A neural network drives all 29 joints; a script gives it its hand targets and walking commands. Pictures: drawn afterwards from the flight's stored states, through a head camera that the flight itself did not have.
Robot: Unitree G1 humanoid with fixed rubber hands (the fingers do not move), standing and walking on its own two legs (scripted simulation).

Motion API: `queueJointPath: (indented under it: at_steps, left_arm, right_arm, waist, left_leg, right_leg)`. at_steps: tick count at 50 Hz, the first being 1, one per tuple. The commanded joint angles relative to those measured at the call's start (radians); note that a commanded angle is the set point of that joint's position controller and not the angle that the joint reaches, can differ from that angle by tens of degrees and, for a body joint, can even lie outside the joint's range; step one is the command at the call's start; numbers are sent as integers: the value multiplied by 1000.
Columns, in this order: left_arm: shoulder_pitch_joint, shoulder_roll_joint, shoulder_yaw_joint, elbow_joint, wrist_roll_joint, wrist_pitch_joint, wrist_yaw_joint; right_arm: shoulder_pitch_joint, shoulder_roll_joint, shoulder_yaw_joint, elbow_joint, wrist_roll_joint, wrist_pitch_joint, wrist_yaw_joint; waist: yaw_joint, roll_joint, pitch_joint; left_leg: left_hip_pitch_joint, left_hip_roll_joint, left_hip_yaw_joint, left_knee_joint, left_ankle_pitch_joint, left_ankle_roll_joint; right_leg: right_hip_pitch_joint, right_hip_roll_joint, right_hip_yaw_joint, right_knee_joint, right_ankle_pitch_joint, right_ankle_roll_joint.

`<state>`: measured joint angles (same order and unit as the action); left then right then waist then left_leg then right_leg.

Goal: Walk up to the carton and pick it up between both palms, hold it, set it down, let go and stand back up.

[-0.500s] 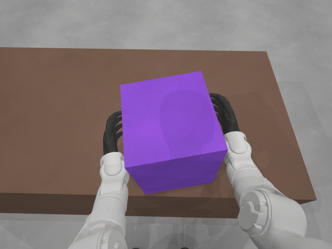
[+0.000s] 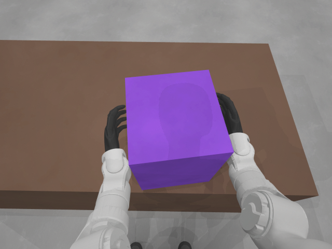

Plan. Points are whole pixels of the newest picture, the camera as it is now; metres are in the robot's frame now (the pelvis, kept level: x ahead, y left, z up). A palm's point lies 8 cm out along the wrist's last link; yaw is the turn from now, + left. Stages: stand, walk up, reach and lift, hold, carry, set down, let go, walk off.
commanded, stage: set down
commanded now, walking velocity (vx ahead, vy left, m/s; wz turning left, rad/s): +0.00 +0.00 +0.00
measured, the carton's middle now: (172, 135) +0.41 +0.01 -0.05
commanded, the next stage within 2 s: none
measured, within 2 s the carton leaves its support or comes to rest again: rests again in 0.62 s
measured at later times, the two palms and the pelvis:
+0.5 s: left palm (113, 141) +0.37 +0.15 -0.01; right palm (230, 125) +0.42 -0.14 -0.01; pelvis -0.01 +0.00 -0.01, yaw +0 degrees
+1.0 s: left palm (100, 137) +0.38 +0.18 -0.01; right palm (231, 113) +0.46 -0.14 +0.00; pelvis -0.02 +0.02 -0.03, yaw -2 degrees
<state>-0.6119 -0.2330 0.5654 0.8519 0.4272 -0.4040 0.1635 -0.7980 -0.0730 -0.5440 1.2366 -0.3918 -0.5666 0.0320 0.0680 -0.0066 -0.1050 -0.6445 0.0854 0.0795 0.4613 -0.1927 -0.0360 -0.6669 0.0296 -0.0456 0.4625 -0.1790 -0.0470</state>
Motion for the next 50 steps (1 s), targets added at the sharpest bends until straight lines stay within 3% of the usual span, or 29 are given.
queueJointPath:
  at_steps: [1, 12, 20, 24, 29, 33, 37, 44, 50]
  left_arm:
    - [-330, -358, -224, 60, 76, -10, -69]
    - [-327, -335, -195, 71, 90, -12, -69]
    - [-314, -212, -146, 69, 71, -7, -38]
    - [-321, -96, -132, 61, 22, -10, -3]
    - [-387, 48, -169, 82, -105, -24, 62]
    - [-430, 124, -216, 153, -211, -35, 93]
    - [-452, 173, -252, 208, -293, -50, 92]
    - [-483, 215, -305, 155, -365, -27, 83]
    - [-479, 212, -389, 64, -431, 48, 86]
  right_arm:
    - [-314, 537, 205, 90, -115, 19, 105]
    - [-316, 525, 173, 90, -125, 23, 103]
    - [-324, 381, 160, 84, -81, 37, 81]
    - [-347, 239, 194, 89, 2, 44, 49]
    - [-421, 42, 308, 128, 200, 49, -11]
    - [-498, -98, 399, 156, 349, 42, -44]
    - [-551, -199, 462, 158, 452, 28, -63]
    - [-619, -349, 507, 175, 567, 28, -51]
    - [-655, -444, 523, 143, 650, 82, -1]
  waist:
    - [34, -89, -472]
    - [37, -85, -456]
    - [58, -81, -482]
    - [77, -79, -518]
    - [101, -71, -609]
    - [106, -71, -740]
    - [90, -105, -835]
    - [66, -105, -908]
    - [64, -112, -911]
  left_leg:
    - [50, -62, 55, -5, 209, 72]
    - [14, -68, 54, 10, 178, 75]
    - [-9, -68, 57, 27, 179, 71]
    - [-36, -66, 58, 43, 185, 65]
    - [-97, -67, 50, 97, 198, 40]
    - [-106, -69, 39, 164, 241, 9]
    - [-116, -73, 30, 227, 296, -10]
    - [-3, -77, 7, 289, 425, -44]
    - [107, -72, -15, 276, 449, -55]
  right_leg:
    - [436, -5, -8, 27, 341, 52]
    - [420, -8, -2, 44, 301, 51]
    - [420, -7, 14, 55, 299, 51]
    - [433, -8, 32, 70, 320, 55]
    - [409, 8, 64, 102, 353, 58]
    - [373, 26, 74, 139, 403, 54]
    - [350, 36, 72, 189, 474, 59]
    - [255, 59, 45, 214, 505, 48]
    - [178, 71, 26, 173, 409, 34]
